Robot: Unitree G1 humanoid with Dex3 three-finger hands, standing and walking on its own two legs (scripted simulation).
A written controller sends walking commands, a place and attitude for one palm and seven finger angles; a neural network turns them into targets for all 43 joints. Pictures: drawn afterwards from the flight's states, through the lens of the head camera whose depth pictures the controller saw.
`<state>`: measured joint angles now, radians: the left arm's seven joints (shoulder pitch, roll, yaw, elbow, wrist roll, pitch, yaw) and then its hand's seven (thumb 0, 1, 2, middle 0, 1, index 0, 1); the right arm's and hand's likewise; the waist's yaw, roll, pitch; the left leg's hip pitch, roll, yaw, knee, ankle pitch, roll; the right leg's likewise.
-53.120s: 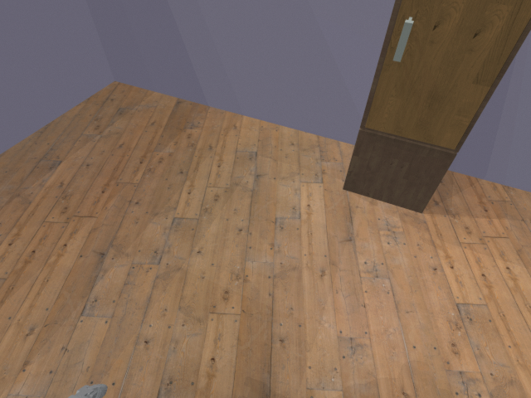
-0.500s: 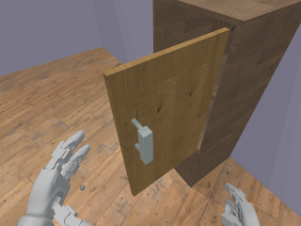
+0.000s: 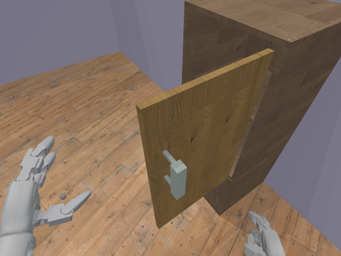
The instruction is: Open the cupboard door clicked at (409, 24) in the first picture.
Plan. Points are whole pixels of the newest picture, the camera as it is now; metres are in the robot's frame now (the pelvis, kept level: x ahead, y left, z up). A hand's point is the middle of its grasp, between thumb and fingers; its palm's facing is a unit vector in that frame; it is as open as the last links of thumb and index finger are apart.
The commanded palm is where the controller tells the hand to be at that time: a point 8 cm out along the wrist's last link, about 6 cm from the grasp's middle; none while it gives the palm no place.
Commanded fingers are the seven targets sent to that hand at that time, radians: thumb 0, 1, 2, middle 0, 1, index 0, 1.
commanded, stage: draw the hand back to the body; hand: left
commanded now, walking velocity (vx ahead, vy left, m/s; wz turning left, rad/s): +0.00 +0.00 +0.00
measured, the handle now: (172, 174) +0.30 +0.04 +0.04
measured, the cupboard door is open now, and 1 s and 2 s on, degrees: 91 91 91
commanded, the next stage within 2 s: step back with the hand held close in 0.62 s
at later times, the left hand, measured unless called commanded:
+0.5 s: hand (56, 179) +0.20 +0.23 +0.15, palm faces +0.41 -0.82 -0.40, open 7.6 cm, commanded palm +0.15 +0.28 +0.18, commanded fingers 0.00 0.90 0.90 -0.20 -0.30 -0.20 -0.30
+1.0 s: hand (65, 178) +0.21 +0.22 +0.15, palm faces +0.33 -0.81 -0.48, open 7.5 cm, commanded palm +0.15 +0.26 +0.18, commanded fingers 0.00 0.90 0.90 -0.20 -0.30 -0.20 -0.30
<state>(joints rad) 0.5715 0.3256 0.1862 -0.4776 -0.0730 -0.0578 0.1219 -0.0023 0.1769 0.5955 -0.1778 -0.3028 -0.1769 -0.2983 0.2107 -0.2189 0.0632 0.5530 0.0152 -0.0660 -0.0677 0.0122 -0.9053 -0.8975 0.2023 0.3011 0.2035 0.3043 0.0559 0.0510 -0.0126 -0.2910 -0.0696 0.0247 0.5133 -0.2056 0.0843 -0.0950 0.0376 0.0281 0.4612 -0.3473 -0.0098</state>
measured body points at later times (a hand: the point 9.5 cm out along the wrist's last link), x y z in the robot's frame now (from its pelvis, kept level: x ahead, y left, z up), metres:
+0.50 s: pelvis +0.01 -0.02 +0.01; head +0.01 -0.04 +0.46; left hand +0.18 +0.28 +0.17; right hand +0.20 -0.25 -0.08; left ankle +0.04 +0.06 -0.73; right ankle -0.06 -0.12 -0.73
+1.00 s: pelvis +0.00 -0.03 +0.01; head +0.02 -0.04 +0.45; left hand +0.19 +0.26 +0.17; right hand +0.18 -0.28 -0.08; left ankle +0.04 +0.06 -0.73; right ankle -0.06 -0.12 -0.73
